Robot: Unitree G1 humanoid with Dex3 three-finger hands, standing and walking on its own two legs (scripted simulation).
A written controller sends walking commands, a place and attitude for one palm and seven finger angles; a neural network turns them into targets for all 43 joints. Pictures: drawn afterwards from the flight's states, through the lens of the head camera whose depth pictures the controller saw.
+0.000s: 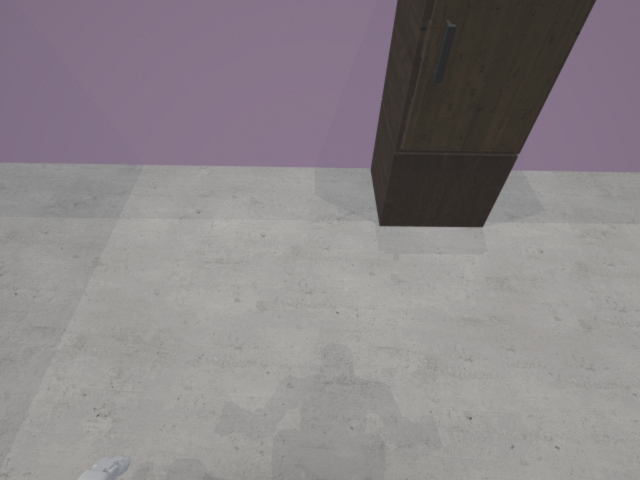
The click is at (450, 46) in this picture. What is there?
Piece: cupboard door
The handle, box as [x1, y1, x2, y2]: [433, 20, 456, 82]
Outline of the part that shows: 448,20 445,21 446,29 436,68 433,70 434,82 441,82 456,27 454,24 451,24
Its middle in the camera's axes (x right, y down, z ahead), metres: +0.35 -0.54 +1.12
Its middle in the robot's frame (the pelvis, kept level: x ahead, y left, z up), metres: +1.22 -0.30 +0.01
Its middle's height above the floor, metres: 0.78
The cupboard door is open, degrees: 0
